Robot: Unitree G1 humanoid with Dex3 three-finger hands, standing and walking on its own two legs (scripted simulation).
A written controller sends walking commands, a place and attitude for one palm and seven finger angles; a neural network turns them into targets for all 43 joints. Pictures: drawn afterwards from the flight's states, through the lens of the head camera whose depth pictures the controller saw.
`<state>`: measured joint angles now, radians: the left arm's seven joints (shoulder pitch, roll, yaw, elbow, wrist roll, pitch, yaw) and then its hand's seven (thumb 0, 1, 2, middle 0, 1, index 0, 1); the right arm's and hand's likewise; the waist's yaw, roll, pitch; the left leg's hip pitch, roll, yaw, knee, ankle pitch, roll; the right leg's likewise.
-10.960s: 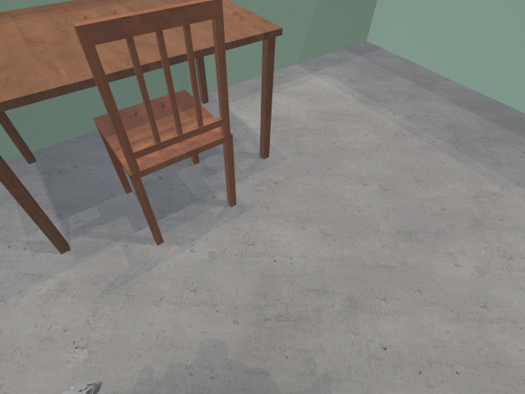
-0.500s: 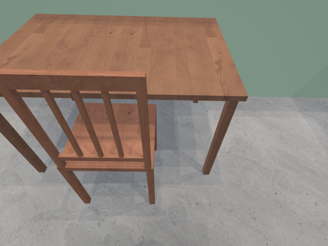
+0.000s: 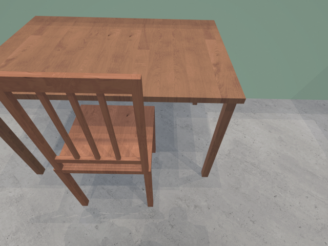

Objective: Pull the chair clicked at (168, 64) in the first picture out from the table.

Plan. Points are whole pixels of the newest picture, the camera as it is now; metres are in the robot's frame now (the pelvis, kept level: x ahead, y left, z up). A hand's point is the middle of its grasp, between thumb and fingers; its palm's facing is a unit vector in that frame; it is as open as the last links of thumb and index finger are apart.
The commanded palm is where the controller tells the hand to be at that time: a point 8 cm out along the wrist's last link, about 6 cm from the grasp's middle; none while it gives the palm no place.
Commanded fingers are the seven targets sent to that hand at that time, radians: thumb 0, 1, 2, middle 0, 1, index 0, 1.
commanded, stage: shuffle to correct the standing spot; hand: left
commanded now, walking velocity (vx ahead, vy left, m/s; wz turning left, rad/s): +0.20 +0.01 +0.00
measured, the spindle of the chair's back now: (86, 130) +0.48 +0.30 -0.06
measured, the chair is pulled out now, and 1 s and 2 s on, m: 0.00 0.00 0.00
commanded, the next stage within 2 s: come to a stop and stand still in 0.06 s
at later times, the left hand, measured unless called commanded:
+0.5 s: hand out of the picture +0.06 +0.18 -0.17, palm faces +0.06 -0.97 -0.22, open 7.3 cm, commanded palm none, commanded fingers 0.00 0.90 0.90 -0.20 -0.30 -0.20 -0.30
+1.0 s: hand out of the picture +0.03 +0.18 -0.17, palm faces +0.03 -0.98 -0.21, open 7.2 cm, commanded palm none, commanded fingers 0.00 0.90 0.90 -0.20 -0.30 -0.20 -0.30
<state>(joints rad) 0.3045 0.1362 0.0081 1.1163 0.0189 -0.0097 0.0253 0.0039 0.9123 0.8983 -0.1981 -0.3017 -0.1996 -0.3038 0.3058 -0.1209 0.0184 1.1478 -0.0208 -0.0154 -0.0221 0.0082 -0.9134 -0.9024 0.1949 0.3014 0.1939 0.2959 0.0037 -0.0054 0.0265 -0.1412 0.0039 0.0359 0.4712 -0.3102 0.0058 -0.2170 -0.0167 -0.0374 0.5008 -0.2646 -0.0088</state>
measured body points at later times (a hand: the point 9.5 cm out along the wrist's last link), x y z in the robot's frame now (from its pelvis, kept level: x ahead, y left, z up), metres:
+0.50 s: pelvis +0.06 +0.01 +0.01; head +0.08 +0.01 +0.45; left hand +0.06 +0.24 -0.15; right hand +0.05 -0.21 -0.16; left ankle -0.03 +0.11 -0.72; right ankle +0.01 -0.11 -0.72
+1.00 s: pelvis +0.00 -0.01 +0.00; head -0.01 +0.00 +0.45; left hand +0.03 +0.23 -0.15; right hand +0.00 -0.22 -0.16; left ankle -0.04 +0.11 -0.74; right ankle +0.00 -0.11 -0.74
